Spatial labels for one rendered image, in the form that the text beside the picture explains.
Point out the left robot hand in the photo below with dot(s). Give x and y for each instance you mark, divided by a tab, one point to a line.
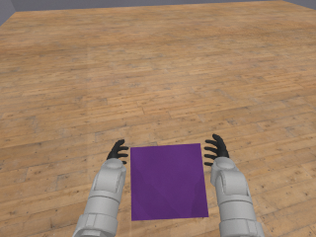
115	151

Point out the left robot forearm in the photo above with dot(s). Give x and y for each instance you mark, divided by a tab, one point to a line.
101	211

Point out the carton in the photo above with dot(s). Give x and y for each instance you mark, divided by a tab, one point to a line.
167	182

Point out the right robot forearm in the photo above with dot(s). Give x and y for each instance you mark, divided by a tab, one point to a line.
237	214

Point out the right robot hand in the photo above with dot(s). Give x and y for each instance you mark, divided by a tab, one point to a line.
220	149

